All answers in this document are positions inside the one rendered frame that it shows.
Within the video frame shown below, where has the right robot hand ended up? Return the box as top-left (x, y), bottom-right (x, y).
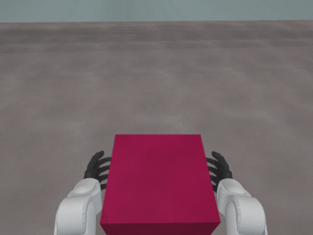
top-left (206, 151), bottom-right (233, 193)

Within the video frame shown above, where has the left robot hand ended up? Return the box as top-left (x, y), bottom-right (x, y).
top-left (83, 151), bottom-right (112, 190)

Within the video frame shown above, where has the robot right forearm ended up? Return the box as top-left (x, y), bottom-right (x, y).
top-left (216, 178), bottom-right (268, 235)

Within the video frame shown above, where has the robot left forearm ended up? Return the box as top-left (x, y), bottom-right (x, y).
top-left (54, 178), bottom-right (103, 235)

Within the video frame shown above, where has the carton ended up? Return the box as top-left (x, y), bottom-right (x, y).
top-left (100, 134), bottom-right (221, 235)

